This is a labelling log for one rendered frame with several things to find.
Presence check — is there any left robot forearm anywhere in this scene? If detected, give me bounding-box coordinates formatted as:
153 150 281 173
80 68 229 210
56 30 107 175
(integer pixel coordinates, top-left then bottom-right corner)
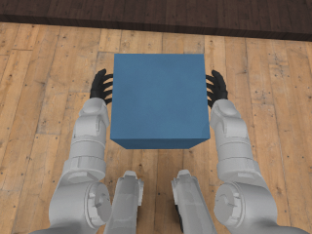
49 97 110 220

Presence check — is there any robot left upper arm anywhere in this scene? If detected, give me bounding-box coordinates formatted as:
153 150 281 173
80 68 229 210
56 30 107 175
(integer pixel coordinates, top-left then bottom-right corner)
28 180 112 234

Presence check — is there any carton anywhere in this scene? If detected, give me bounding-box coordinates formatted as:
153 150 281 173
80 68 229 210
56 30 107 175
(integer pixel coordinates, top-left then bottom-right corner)
110 54 211 149

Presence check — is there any robot left thigh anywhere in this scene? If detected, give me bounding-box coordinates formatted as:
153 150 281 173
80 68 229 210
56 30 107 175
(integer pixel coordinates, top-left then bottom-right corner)
103 175 144 234

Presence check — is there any right robot hand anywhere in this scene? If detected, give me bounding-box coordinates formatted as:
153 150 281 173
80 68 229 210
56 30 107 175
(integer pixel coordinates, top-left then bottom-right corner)
206 70 228 109

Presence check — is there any robot right upper arm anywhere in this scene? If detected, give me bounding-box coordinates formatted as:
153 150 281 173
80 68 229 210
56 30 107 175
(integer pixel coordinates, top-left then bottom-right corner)
214 181 310 234

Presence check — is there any left robot hand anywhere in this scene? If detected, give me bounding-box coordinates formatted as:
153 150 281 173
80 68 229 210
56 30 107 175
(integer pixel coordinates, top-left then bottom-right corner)
90 68 113 105

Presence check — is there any right robot forearm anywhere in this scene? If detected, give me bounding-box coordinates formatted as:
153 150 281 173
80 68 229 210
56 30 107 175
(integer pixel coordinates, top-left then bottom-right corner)
209 98 278 212

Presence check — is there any robot left shin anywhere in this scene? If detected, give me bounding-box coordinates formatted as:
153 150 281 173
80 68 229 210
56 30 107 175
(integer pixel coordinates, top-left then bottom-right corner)
115 171 137 191

